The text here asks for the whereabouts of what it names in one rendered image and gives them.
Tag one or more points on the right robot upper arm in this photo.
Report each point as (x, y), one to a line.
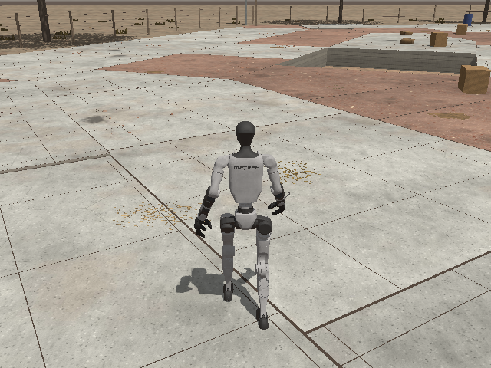
(270, 163)

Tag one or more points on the robot left forearm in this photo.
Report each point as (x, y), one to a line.
(206, 206)

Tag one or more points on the humanoid robot head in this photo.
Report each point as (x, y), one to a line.
(245, 132)

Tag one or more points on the right robot hand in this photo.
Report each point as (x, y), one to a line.
(280, 210)

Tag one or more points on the robot right forearm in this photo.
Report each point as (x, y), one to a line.
(280, 198)

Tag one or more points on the left robot hand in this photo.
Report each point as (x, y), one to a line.
(198, 225)

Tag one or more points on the left robot upper arm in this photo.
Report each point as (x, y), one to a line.
(216, 178)

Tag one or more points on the right robot thigh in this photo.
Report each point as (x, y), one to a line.
(263, 237)

